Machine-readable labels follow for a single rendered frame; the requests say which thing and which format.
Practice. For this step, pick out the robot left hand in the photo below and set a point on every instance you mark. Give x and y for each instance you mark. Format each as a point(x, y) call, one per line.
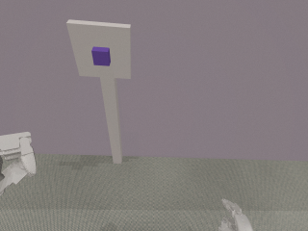
point(12, 147)

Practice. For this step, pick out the button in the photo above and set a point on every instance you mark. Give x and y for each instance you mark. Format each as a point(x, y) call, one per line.
point(101, 56)

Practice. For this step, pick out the panel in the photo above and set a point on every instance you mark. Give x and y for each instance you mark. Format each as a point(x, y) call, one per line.
point(84, 35)

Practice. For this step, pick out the robot right hand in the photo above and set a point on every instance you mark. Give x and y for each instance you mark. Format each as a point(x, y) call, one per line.
point(240, 222)

